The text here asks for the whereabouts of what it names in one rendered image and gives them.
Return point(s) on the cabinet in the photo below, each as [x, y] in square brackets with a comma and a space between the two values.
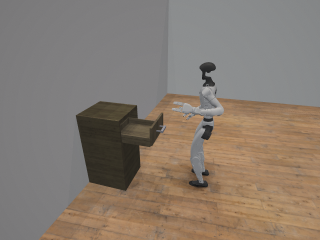
[109, 161]

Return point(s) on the robot thigh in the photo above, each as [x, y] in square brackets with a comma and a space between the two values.
[202, 134]
[197, 129]

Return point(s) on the robot left thigh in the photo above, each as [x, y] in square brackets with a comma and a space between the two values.
[202, 134]

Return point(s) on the robot right thigh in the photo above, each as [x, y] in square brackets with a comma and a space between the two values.
[197, 129]

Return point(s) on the robot left forearm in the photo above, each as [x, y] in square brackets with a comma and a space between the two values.
[207, 112]

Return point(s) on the robot left hand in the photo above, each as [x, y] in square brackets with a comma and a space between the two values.
[186, 109]

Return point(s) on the drawer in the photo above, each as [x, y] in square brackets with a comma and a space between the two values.
[141, 132]

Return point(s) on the robot right hand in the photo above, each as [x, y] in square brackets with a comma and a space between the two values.
[191, 115]

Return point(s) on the handle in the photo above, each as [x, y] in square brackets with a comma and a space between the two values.
[162, 130]

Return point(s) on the left robot upper arm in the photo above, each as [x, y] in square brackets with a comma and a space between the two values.
[208, 94]

